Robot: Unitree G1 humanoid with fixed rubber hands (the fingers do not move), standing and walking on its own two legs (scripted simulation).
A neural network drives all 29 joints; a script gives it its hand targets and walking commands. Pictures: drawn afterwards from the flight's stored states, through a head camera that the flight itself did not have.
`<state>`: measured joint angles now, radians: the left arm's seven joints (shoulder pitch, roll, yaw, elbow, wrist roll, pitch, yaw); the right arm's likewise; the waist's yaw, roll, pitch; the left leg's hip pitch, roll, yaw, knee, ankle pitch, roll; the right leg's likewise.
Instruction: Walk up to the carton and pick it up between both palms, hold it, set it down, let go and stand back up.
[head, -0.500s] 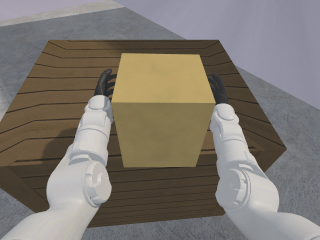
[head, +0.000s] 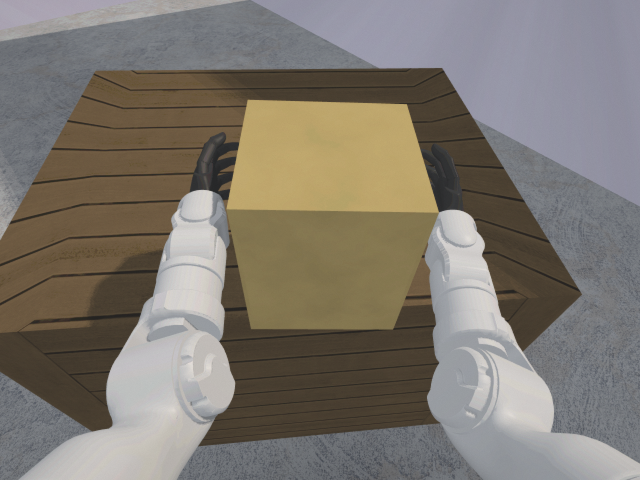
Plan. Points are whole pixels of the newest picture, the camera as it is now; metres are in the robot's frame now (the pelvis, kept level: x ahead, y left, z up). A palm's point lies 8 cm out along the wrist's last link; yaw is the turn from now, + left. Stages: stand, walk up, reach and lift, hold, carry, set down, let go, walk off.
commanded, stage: set down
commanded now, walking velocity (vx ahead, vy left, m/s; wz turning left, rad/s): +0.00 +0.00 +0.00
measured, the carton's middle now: (325, 222) +0.43 -0.02 +0.07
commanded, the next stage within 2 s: none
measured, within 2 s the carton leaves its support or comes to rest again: neither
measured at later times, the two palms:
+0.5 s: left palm (208, 196) +0.43 +0.13 +0.12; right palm (443, 208) +0.40 -0.17 +0.12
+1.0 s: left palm (212, 202) +0.44 +0.13 +0.10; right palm (439, 213) +0.42 -0.17 +0.10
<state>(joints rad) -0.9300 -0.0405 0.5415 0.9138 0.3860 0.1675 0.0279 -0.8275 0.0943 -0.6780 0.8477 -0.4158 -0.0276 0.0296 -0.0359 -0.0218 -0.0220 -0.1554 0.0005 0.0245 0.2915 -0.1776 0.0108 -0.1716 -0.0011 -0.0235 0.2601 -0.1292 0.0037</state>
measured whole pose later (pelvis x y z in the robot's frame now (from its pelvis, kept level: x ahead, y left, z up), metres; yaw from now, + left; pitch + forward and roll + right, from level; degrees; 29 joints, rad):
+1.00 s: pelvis +0.00 +0.00 +0.00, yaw -2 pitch +5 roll -1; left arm -0.92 0.03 0.40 0.97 0.26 0.13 0.09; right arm -0.86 -0.01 -0.48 0.99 -0.24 -0.04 0.01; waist -0.02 -0.02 -0.02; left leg -0.23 0.02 0.07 0.35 -0.21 0.01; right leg -0.25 0.01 -0.02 0.29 -0.14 0.00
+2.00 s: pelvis -0.03 -0.03 -0.01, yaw +0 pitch +13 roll +0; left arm -1.31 0.38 -0.09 1.26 -0.33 0.26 0.08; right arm -1.23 -0.32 -0.02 1.16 0.36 0.29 -0.13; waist -0.06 -0.02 -0.20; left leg -0.47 0.04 0.01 0.41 -0.16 -0.03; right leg -0.48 0.03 -0.06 0.35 -0.10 -0.04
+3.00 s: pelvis -0.04 -0.02 +0.00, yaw -2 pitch +0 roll +0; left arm -0.60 0.28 0.14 0.37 -0.16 0.56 0.05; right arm -0.58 -0.30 -0.02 0.50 0.37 0.35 -0.10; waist -0.02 -0.02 -0.02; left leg -0.18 0.03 0.04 0.34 -0.16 -0.01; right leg -0.21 0.03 -0.01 0.31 -0.10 -0.02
